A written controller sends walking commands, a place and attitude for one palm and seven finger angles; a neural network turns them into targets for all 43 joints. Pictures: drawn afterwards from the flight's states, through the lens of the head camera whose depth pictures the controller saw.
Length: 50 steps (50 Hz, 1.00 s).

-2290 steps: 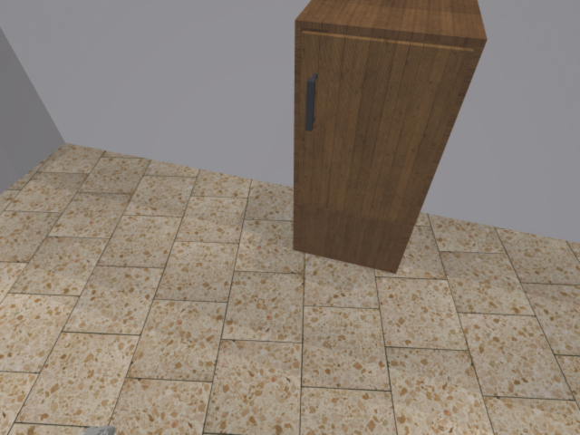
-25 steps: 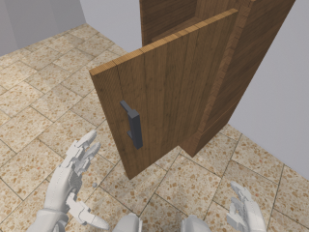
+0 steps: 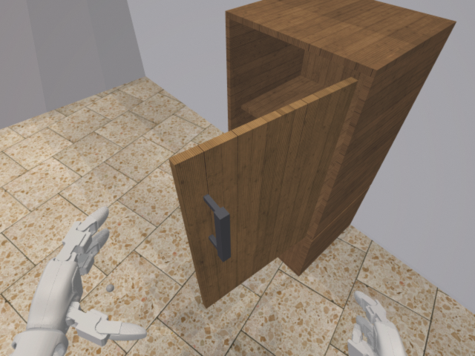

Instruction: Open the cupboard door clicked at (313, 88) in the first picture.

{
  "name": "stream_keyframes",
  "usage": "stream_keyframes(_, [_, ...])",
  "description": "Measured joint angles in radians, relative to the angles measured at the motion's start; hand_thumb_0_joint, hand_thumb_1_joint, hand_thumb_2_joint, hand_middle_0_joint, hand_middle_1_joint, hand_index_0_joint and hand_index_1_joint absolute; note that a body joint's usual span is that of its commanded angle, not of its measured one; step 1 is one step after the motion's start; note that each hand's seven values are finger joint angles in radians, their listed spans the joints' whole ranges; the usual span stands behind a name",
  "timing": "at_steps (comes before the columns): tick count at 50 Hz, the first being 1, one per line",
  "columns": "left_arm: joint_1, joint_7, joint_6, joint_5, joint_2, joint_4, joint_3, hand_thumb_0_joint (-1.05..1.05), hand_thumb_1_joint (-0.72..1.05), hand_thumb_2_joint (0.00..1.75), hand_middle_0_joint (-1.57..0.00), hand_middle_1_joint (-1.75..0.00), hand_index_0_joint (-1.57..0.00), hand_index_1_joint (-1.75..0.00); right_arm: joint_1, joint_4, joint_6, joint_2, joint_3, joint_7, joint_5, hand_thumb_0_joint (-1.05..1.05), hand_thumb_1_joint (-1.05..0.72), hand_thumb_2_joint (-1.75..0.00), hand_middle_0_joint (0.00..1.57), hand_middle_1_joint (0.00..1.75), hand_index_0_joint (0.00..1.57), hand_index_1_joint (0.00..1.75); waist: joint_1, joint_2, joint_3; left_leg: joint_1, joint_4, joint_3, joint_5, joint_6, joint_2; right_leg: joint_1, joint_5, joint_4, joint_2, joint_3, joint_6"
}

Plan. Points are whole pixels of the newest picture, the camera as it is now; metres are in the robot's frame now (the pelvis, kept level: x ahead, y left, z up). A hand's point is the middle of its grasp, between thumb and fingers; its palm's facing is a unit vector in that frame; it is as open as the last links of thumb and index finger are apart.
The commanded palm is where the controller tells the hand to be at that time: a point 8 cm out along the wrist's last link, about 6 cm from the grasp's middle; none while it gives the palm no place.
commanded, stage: draw the hand back to the body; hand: left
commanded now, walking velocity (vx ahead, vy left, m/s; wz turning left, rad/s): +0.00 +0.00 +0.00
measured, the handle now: (217, 229) +0.34 +0.07 +0.02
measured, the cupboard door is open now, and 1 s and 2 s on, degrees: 84 84 84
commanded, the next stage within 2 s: step back with the hand held close in 0.96 s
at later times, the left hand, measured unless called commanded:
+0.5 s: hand (43, 241) +0.21 +0.25 +0.18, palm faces +0.41 -0.81 -0.41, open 10.0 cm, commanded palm +0.16 +0.29 +0.20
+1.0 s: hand (42, 238) +0.20 +0.25 +0.19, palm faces +0.44 -0.80 -0.41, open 7.4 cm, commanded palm +0.15 +0.28 +0.21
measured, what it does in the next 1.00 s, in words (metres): stands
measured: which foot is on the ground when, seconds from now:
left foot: down 0.00-1.00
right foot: down 0.00-1.00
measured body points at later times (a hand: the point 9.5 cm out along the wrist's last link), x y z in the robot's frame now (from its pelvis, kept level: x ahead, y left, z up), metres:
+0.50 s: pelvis +0.02 +0.00 +0.04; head +0.00 -0.02 +0.49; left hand +0.18 +0.29 +0.20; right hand +0.21 -0.21 -0.04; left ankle -0.02 +0.10 -0.70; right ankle +0.01 -0.13 -0.70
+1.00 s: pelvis +0.01 -0.02 +0.05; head -0.01 -0.04 +0.49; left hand +0.17 +0.29 +0.21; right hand +0.19 -0.24 -0.04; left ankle -0.02 +0.10 -0.70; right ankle +0.01 -0.13 -0.70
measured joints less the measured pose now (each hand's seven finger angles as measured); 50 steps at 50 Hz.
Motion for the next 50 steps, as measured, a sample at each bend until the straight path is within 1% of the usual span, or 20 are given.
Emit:
stream_keyframes(2, [0.018, 0.063, 0.029, 0.036, 0.000, -0.016, -0.006, -0.01, -0.31, 0.38, -0.16, -0.30, -0.16, -0.30, -0.004, 0.010, 0.005, 0.002, 0.003, -0.005, -0.004, 0.01, -0.91, -0.90, 0.20, 0.30, 0.21, 0.30, 0.002, 0.005, 0.008, 0.042, -0.044, 0.004, 0.017, 0.002, -0.003, 0.041, 0.017, -0.043, -0.001, 0.003, 0.001])
stream_keyframes(4, [0.029, 0.105, 0.046, 0.060, 0.002, -0.024, -0.008, -0.01, -0.25, 0.40, -0.16, -0.30, -0.17, -0.30, -0.007, 0.023, 0.006, 0.004, 0.007, -0.008, -0.008, 0.01, -0.91, -0.90, 0.20, 0.30, 0.21, 0.30, 0.007, 0.009, 0.018, 0.085, -0.088, 0.008, 0.034, 0.005, -0.007, 0.082, 0.032, -0.084, -0.004, 0.006, 0.004])
stream_keyframes(7, [0.029, 0.140, 0.055, 0.078, 0.005, -0.026, -0.001, -0.01, -0.16, 0.44, -0.16, -0.30, -0.17, -0.30, -0.011, 0.047, 0.003, 0.006, 0.013, -0.010, -0.013, 0.01, -0.91, -0.90, 0.20, 0.30, 0.21, 0.30, 0.016, 0.013, 0.035, 0.148, -0.151, 0.012, 0.058, 0.007, -0.013, 0.143, 0.053, -0.141, -0.009, 0.009, 0.007])
stream_keyframes(10, [0.014, 0.157, 0.055, 0.086, 0.006, -0.022, 0.015, -0.01, -0.06, 0.49, -0.17, -0.30, -0.18, -0.30, -0.020, 0.073, -0.001, 0.008, 0.018, -0.008, -0.017, 0.01, -0.91, -0.90, 0.20, 0.30, 0.21, 0.30, 0.024, 0.016, 0.052, 0.207, -0.210, 0.015, 0.082, 0.009, -0.017, 0.200, 0.074, -0.194, -0.012, 0.012, 0.010])
stream_keyframes(20, [-0.045, 0.155, 0.039, 0.081, 0.019, -0.012, 0.096, 0.00, 0.29, 0.63, -0.18, -0.30, -0.19, -0.30, -0.061, 0.127, -0.005, 0.011, 0.016, 0.007, -0.027, 0.01, -0.91, -0.90, 0.20, 0.30, 0.21, 0.30, 0.038, 0.017, 0.099, 0.362, -0.370, 0.022, 0.148, 0.006, -0.019, 0.345, 0.134, -0.339, -0.009, 0.017, 0.008])
stream_keyframes(32, [-0.102, 0.150, 0.011, 0.066, 0.046, -0.018, 0.208, 0.01, 0.70, 0.81, -0.20, -0.30, -0.21, -0.30, -0.084, 0.159, 0.012, 0.000, -0.009, 0.014, -0.031, 0.01, -0.91, -0.90, 0.20, 0.30, 0.21, 0.30, 0.049, 0.019, 0.124, 0.443, -0.460, 0.025, 0.188, -0.006, -0.006, 0.420, 0.171, -0.423, 0.006, 0.019, -0.004])
stream_keyframes(35, [-0.106, 0.148, 0.008, 0.063, 0.037, -0.009, 0.213, 0.01, 0.77, 0.85, -0.20, -0.30, -0.21, -0.30, -0.088, 0.162, 0.021, -0.003, -0.016, 0.017, -0.030, 0.01, -0.91, -0.90, 0.20, 0.30, 0.21, 0.30, 0.048, 0.023, 0.129, 0.450, -0.471, 0.027, 0.194, -0.009, -0.003, 0.426, 0.177, -0.432, 0.009, 0.020, -0.006])
stream_keyframes(39, [-0.101, 0.142, 0.010, 0.064, 0.025, 0.001, 0.196, 0.01, 0.84, 0.87, -0.20, -0.30, -0.21, -0.30, -0.086, 0.167, 0.025, -0.005, -0.022, 0.017, -0.031, 0.01, -0.91, -0.90, 0.20, 0.30, 0.21, 0.30, 0.047, 0.025, 0.134, 0.456, -0.482, 0.028, 0.201, -0.011, 0.000, 0.430, 0.182, -0.439, 0.012, 0.021, -0.009])
stream_keyframes(44, [-0.089, 0.138, 0.010, 0.065, 0.026, 0.002, 0.185, 0.01, 0.87, 0.89, -0.21, -0.30, -0.21, -0.30, -0.081, 0.176, 0.023, -0.001, -0.024, 0.012, -0.032, 0.01, -0.91, -0.90, 0.20, 0.30, 0.21, 0.30, 0.045, 0.024, 0.135, 0.463, -0.489, 0.029, 0.205, -0.016, 0.005, 0.436, 0.187, -0.446, 0.018, 0.021, -0.014])
stream_keyframes(50, [-0.097, 0.139, 0.001, 0.064, 0.029, 0.016, 0.192, 0.01, 0.88, 0.89, -0.21, -0.30, -0.21, -0.30, -0.081, 0.185, 0.017, 0.005, -0.025, 0.008, -0.032, 0.01, -0.91, -0.90, 0.20, 0.30, 0.21, 0.30, 0.044, 0.022, 0.142, 0.467, -0.492, 0.029, 0.211, -0.020, 0.012, 0.442, 0.195, -0.455, 0.025, 0.021, -0.018])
